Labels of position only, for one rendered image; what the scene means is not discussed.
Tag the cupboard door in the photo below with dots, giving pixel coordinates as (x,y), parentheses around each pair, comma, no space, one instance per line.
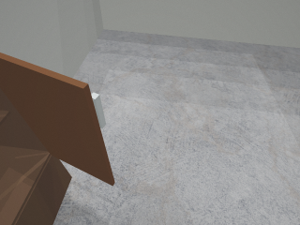
(60,111)

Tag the handle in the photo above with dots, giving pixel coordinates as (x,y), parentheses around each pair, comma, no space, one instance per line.
(99,109)

